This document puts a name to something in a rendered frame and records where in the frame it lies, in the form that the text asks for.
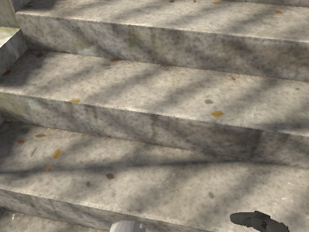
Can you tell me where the right robot hand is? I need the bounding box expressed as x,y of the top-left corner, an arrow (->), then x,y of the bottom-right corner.
230,211 -> 290,232

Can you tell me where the left robot thigh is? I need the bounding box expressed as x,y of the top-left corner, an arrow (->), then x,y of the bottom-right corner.
110,219 -> 146,232

